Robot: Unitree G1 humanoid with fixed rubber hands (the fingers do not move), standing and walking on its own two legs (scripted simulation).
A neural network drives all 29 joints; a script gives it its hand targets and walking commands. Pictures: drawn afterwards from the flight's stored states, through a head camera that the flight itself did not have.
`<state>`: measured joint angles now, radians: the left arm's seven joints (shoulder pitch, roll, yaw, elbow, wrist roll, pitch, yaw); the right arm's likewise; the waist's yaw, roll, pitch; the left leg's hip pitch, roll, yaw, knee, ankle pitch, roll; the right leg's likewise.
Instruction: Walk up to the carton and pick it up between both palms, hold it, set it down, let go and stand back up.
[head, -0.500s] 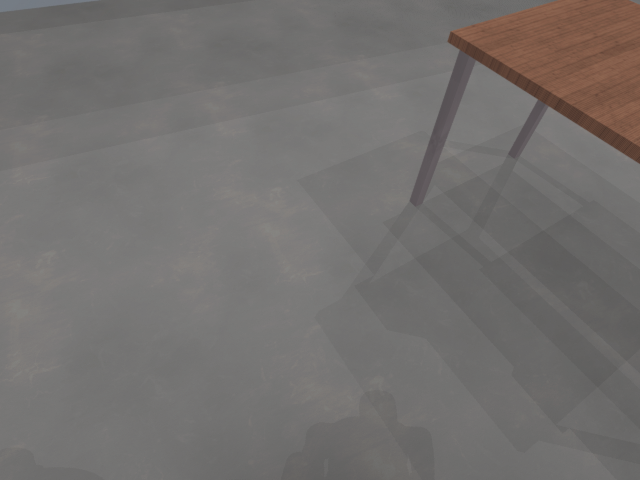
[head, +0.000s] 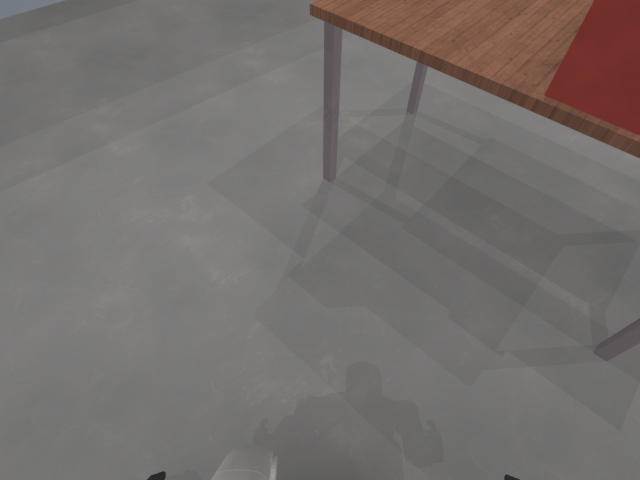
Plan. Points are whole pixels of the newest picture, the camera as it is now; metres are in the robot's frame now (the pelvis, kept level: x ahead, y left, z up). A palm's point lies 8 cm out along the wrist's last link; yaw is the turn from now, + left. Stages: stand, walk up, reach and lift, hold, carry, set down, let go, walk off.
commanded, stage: walk up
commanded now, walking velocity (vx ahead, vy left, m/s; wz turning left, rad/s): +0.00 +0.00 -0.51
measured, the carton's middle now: out of the picture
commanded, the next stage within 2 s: none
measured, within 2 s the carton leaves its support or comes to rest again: neither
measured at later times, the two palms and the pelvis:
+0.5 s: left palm (184, 390) +0.24 +0.21 -0.12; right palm out of the picture -0.09 -0.24 -0.11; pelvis +0.05 -0.01 +0.00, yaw -15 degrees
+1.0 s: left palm (287, 341) +0.33 +0.07 -0.14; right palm out of the picture +0.30 -0.45 -0.10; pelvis +0.26 -0.16 -0.01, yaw -27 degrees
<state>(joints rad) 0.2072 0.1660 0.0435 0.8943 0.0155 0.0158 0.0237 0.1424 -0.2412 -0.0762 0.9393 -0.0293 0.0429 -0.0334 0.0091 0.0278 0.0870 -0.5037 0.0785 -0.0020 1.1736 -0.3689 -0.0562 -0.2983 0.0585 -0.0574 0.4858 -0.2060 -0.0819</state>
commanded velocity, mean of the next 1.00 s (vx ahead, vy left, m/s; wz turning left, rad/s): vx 0.45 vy -0.07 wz -0.44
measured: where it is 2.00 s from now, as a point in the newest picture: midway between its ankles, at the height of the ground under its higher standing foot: (441, 368)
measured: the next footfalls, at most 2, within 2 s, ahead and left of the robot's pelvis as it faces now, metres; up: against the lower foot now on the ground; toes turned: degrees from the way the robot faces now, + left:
left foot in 0.22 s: +0.04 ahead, +0.16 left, +0.00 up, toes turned -4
right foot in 0.66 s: +0.17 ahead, -0.28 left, +0.00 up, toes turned -30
